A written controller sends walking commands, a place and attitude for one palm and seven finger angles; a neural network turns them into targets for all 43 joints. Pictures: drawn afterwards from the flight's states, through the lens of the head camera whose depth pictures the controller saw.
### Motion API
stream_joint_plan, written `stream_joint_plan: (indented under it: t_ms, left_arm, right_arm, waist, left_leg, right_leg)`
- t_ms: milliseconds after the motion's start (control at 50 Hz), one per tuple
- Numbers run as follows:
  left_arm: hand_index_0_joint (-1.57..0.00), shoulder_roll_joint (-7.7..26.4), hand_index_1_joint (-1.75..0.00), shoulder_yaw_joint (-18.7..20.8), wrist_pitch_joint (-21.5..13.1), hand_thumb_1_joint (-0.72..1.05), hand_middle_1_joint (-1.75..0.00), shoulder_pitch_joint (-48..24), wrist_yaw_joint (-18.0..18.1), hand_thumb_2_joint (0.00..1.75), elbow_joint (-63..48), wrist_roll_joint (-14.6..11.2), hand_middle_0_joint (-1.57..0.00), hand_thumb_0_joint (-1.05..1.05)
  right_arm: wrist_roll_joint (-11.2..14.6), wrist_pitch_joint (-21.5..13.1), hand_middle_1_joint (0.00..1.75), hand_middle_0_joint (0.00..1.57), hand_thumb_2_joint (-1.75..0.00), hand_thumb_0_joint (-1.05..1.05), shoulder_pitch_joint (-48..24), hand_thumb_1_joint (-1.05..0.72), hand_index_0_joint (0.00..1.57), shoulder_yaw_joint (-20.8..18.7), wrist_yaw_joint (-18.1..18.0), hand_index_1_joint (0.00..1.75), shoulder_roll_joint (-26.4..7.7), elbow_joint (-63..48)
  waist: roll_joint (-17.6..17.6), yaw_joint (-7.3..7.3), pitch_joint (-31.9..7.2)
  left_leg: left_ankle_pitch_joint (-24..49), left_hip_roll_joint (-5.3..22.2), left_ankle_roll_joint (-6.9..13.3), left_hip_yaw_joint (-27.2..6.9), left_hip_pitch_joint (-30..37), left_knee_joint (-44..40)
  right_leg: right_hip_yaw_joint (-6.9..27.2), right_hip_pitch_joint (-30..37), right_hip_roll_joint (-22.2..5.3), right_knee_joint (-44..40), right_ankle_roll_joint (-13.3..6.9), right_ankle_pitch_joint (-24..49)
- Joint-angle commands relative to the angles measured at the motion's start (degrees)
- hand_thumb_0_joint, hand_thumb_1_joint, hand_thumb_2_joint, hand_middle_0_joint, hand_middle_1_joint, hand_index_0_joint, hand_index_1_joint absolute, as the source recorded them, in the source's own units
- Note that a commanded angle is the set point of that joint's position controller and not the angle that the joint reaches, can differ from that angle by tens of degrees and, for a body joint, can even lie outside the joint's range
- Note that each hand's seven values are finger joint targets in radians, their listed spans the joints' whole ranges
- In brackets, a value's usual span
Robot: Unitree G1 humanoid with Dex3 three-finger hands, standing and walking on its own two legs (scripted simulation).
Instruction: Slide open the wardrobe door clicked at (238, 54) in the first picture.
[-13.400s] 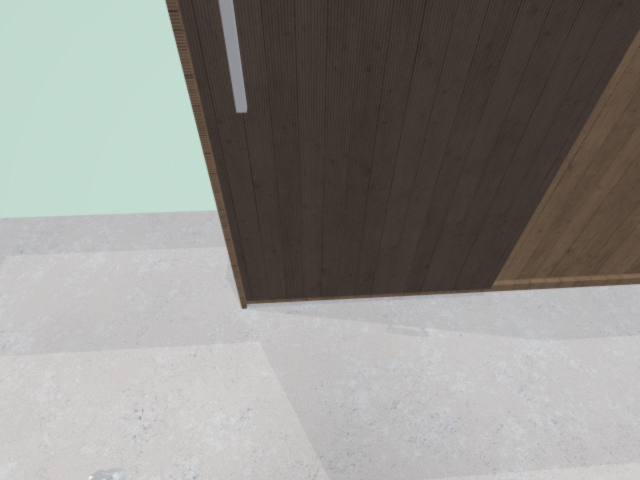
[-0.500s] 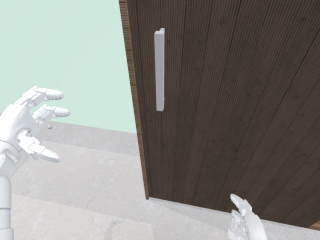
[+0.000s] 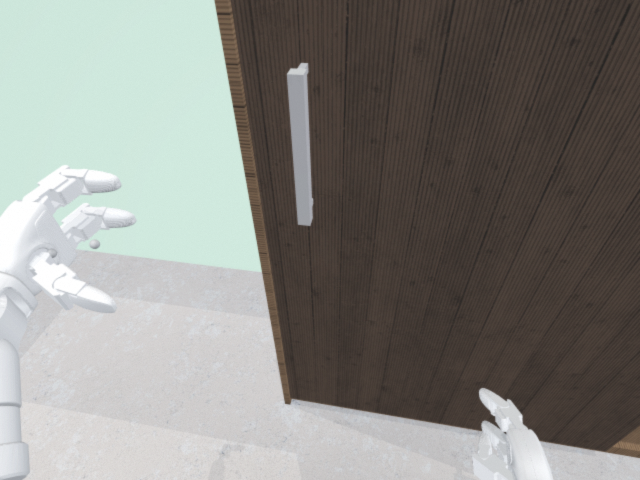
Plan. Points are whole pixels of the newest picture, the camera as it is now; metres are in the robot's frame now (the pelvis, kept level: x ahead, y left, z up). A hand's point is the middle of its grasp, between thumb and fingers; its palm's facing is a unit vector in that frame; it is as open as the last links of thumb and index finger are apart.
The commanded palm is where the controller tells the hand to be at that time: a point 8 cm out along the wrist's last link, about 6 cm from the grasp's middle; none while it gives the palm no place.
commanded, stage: raise the hand with hooked fingers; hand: left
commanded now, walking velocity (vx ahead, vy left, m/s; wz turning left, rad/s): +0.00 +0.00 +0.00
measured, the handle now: (304, 151) +0.53 +0.10 +0.18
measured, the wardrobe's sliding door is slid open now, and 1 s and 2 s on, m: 0.00 0.00 0.00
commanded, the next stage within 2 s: move the hooked fingers beside the handle in 0.08 s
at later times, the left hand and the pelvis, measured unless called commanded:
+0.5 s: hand (132, 224) +0.31 +0.26 +0.20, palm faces -0.01 -1.00 -0.06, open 14.0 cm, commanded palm +0.28 +0.30 +0.21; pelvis +0.00 +0.00 +0.00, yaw +0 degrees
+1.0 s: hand (191, 196) +0.37 +0.21 +0.20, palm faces -0.05 -1.00 -0.02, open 14.0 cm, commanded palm +0.35 +0.26 +0.20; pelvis +0.01 +0.01 +0.00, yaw -1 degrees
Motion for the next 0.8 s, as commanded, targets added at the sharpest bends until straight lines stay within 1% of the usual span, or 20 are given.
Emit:
stream_joint_plan:
  t_ms: [0,80,160,180,200,220,260,300,340,380,420,460,480,520,580,640,660,680,760,780]
  left_arm:
    - [-0.30,18.0,-1.20,5.8,-3.4,-0.50,-1.20,-19.1,-0.1,0.30,-11.4,-1.8,-0.30,0.00]
    - [-0.30,17.6,-1.20,5.6,-2.5,-0.50,-1.20,-17.1,-1.1,0.30,-7.7,-2.3,-0.30,0.00]
    - [-0.30,17.5,-1.20,5.2,-2.7,-0.50,-1.20,-18.9,-1.3,0.30,-8.8,-2.3,-0.30,0.00]
    - [-0.30,17.2,-1.20,4.4,-2.9,-0.50,-1.20,-20.2,-1.3,0.30,-9.0,-2.3,-0.30,0.00]
    - [-0.30,17.4,-1.20,3.7,-3.1,-0.50,-1.20,-23.4,-1.0,0.30,-8.3,-2.0,-0.30,0.00]
    - [-0.30,15.2,-1.20,1.2,-3.5,-0.50,-1.20,-26.3,-0.8,0.30,-7.8,-1.8,-0.30,0.00]
    - [-0.30,15.3,-1.20,0.6,-4.4,-0.50,-1.20,-28.7,0.2,0.30,-6.8,-1.1,-0.30,0.00]
    - [-0.30,15.9,-1.20,0.7,-4.7,-0.50,-1.20,-29.7,0.8,0.30,-5.7,-0.7,-0.30,0.00]
    - [-0.30,15.2,-1.20,-0.1,-5.0,-0.50,-1.20,-31.3,1.3,0.30,-4.3,-0.2,-0.30,0.00]
    - [-0.30,16.4,-1.20,1.0,-5.0,-0.50,-1.20,-30.3,1.8,0.30,-3.2,0.2,-0.30,0.00]
    - [-0.30,14.7,-1.20,-0.5,-5.1,-0.50,-1.20,-31.8,2.2,0.30,-3.6,0.4,-0.30,0.00]
    - [-0.30,14.3,-1.20,-0.3,-5.1,-0.50,-1.20,-31.9,2.7,0.30,-2.3,0.5,-0.30,0.00]
    - [-0.30,14.8,-1.20,0.3,-5.1,-0.50,-1.20,-30.5,2.9,0.30,-2.2,0.4,-0.30,0.00]
    - [-0.30,12.6,-1.20,-1.2,-4.9,-0.50,-1.20,-30.9,3.2,0.30,-4.1,0.5,-0.30,0.00]
    - [-0.30,10.9,-1.20,-2.5,-4.0,-0.50,-1.20,-30.6,4.3,0.30,-2.7,1.0,-0.30,0.00]
    - [-0.30,11.2,-1.20,-2.5,-3.2,-0.50,-1.20,-33.0,5.8,0.30,-2.1,1.7,-0.30,0.00]
    - [-0.30,10.6,-1.20,-3.2,-3.1,-0.50,-1.20,-34.3,6.3,0.30,-2.0,1.9,-0.30,0.00]
    - [-0.30,11.2,-1.20,-3.0,-3.2,-0.50,-1.20,-35.0,6.7,0.30,-1.6,2.0,-0.30,0.00]
    - [-0.30,10.2,-1.20,-4.8,-4.5,-0.50,-1.20,-40.9,7.8,0.30,-2.4,2.7,-0.30,0.00]
    - [-0.30,9.7,-1.20,-5.2,-5.0,-0.50,-1.20,-41.1,7.9,0.30,-3.1,2.6,-0.30,0.00]
  right_arm:
    - [0.1,-3.8,0.30,0.20,-0.90,0.00,-8.8,-0.90,0.20,-2.3,-0.5,0.30,-6.1,-9.5]
    - [0.2,-3.5,0.30,0.20,-0.90,0.00,-9.0,-0.90,0.20,-2.3,-0.3,0.30,-6.3,-9.3]
    - [0.5,-3.5,0.30,0.20,-0.90,0.00,-9.3,-0.90,0.20,-2.4,-0.2,0.30,-6.3,-9.7]
    - [0.4,-3.4,0.30,0.20,-0.90,0.00,-9.6,-0.90,0.20,-2.2,-0.2,0.30,-6.1,-9.7]
    - [0.5,-3.3,0.30,0.20,-0.90,0.00,-9.3,-0.90,0.20,-2.2,-0.4,0.30,-6.3,-9.0]
    - [0.6,-3.5,0.30,0.20,-0.90,0.00,-9.3,-0.90,0.20,-2.0,-0.7,0.30,-6.1,-8.8]
    - [0.6,-4.1,0.30,0.20,-0.90,0.00,-8.8,-0.90,0.20,-2.3,-1.2,0.30,-6.2,-8.6]
    - [0.4,-4.2,0.30,0.20,-0.90,0.00,-8.7,-0.90,0.20,-2.2,-1.3,0.30,-6.3,-8.2]
    - [0.4,-4.2,0.30,0.20,-0.90,0.00,-8.6,-0.90,0.20,-2.2,-1.4,0.30,-6.1,-7.9]
    - [0.2,-4.0,0.30,0.20,-0.90,0.00,-8.5,-0.90,0.20,-2.4,-1.2,0.30,-6.3,-7.9]
    - [0.2,-4.1,0.30,0.20,-0.90,0.00,-8.7,-0.90,0.20,-2.1,-1.0,0.30,-5.9,-8.3]
    - [0.3,-4.0,0.30,0.20,-0.90,0.00,-8.2,-0.90,0.20,-2.3,-0.9,0.30,-6.1,-8.2]
    - [0.1,-3.9,0.30,0.20,-0.90,0.00,-8.2,-0.90,0.20,-2.4,-0.7,0.30,-6.1,-8.4]
    - [0.1,-3.9,0.30,0.20,-0.90,0.00,-8.3,-0.90,0.20,-2.4,-0.4,0.30,-5.8,-8.9]
    - [0.2,-3.3,0.30,0.20,-0.90,0.00,-8.1,-0.90,0.20,-2.4,-0.2,0.30,-5.9,-8.4]
    - [0.2,-2.9,0.30,0.20,-0.90,0.00,-7.7,-0.90,0.20,-2.7,-0.5,0.30,-6.1,-8.1]
    - [0.2,-2.8,0.30,0.20,-0.90,0.00,-7.7,-0.90,0.20,-2.7,-0.6,0.30,-6.1,-8.0]
    - [0.1,-2.5,0.30,0.20,-0.90,0.00,-7.5,-0.90,0.20,-2.8,-0.8,0.30,-6.3,-7.7]
    - [0.1,-2.4,0.30,0.20,-0.90,0.00,-7.0,-0.90,0.20,-2.8,-1.3,0.30,-5.9,-7.3]
    - [0.0,-2.5,0.30,0.20,-0.90,0.00,-7.2,-0.90,0.20,-2.8,-1.2,0.30,-5.8,-7.3]
  waist:
    - [1.7,-0.25,-8.9]
    - [-1.3,-0.06,-7.3]
    - [0.4,-0.41,-9.0]
    - [-0.8,-0.60,-8.5]
    - [0.1,-1.39,-7.7]
    - [1.0,-2.11,-6.7]
    - [2.3,-2.22,-7.9]
    - [0.9,-1.98,-8.6]
    - [2.7,-1.97,-8.7]
    - [-0.1,-1.20,-10.1]
    - [2.1,-1.28,-10.7]
    - [1.9,-1.16,-10.4]
    - [-1.1,-0.53,-11.5]
    - [0.8,-0.48,-12.9]
    - [-0.4,-0.80,-10.1]
    - [-1.0,-1.34,-10.3]
    - [-0.2,-1.57,-10.7]
    - [-2.1,-1.71,-10.6]
    - [1.6,-2.55,-13.1]
    - [0.3,-2.36,-13.8]
  left_leg:
    - [8.8,-0.3,1.3,-1.8,2.3,-4.5]
    - [7.6,-0.2,1.4,-1.5,0.9,-3.9]
    - [7.3,-0.4,1.4,-1.5,1.3,-3.6]
    - [7.0,-0.2,1.4,-1.3,1.0,-3.0]
    - [5.6,-0.2,1.3,-1.5,0.7,-3.5]
    - [4.5,-0.2,1.2,-1.7,1.0,-3.7]
    - [3.1,-0.3,1.2,-2.3,1.9,-4.0]
    - [3.4,-0.2,1.3,-2.2,1.3,-3.8]
    - [3.4,-0.2,1.1,-2.3,1.2,-4.0]
    - [5.5,-0.1,1.2,-2.2,1.0,-3.8]
    - [6.0,-0.2,1.1,-2.0,1.2,-4.1]
    - [6.7,-0.1,0.9,-2.2,1.2,-4.4]
    - [8.1,0.0,1.1,-2.1,1.0,-4.2]
    - [9.6,-0.1,1.0,-1.9,1.9,-4.3]
    - [8.7,0.2,0.9,-1.5,1.0,-4.6]
    - [7.8,0.3,0.9,-1.9,0.9,-5.1]
    - [6.9,0.2,0.9,-1.8,1.1,-5.1]
    - [7.6,0.4,1.1,-1.6,1.3,-4.8]
    - [8.1,0.1,0.9,-1.7,3.0,-4.8]
    - [9.6,0.2,1.0,-1.6,3.5,-4.4]
  right_leg:
    - [2.3,1.4,-0.7,-4.5,0.2,8.6]
    - [3.0,0.3,-0.9,-4.9,0.6,7.3]
    - [3.0,0.2,-1.1,-4.4,0.6,6.8]
    - [3.9,-0.2,-1.2,-4.7,0.9,6.4]
    - [3.5,-1.2,-1.1,-5.0,0.7,4.5]
    - [3.3,-2.4,-0.9,-5.2,0.6,3.1]
    - [2.9,-2.9,-0.8,-5.1,0.4,1.0]
    - [3.4,-2.3,-1.1,-5.1,0.3,1.3]
    - [3.4,-2.1,-1.3,-4.9,0.1,1.4]
    - [3.2,-0.5,-1.1,-4.4,0.0,3.6]
    - [3.0,-0.3,-1.3,-3.9,-0.1,5.0]
    - [2.4,-0.3,-1.1,-3.5,-0.3,6.0]
    - [2.4,1.0,-1.0,-3.3,-0.3,7.5]
    - [2.3,1.3,-1.2,-2.5,-0.4,9.8]
    - [2.2,-0.2,-1.0,-3.3,-0.3,8.7]
    - [1.9,-0.8,-1.0,-3.2,-0.2,7.3]
    - [2.1,-1.4,-1.0,-3.4,-0.2,6.3]
    - [2.2,-1.1,-0.9,-3.6,-0.1,6.8]
    - [2.5,-0.6,-1.1,-3.4,-0.3,7.6]
    - [2.6,0.0,-1.0,-3.3,-0.4,9.3]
